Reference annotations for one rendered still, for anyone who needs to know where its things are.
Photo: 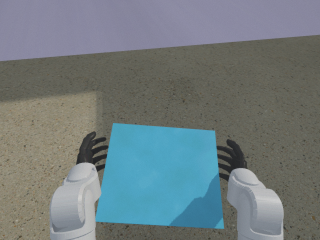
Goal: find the left robot forearm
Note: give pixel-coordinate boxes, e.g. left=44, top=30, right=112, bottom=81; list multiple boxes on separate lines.
left=49, top=162, right=102, bottom=240

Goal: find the robot right hand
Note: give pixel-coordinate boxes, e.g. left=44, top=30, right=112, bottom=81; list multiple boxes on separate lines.
left=216, top=139, right=248, bottom=182

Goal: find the carton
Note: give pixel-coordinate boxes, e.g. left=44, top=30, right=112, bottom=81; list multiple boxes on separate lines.
left=95, top=123, right=224, bottom=229

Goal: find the robot left hand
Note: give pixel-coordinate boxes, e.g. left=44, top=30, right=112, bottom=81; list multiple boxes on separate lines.
left=76, top=131, right=109, bottom=172

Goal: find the right robot forearm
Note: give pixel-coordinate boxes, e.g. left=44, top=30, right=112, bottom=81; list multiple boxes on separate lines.
left=226, top=168, right=284, bottom=240

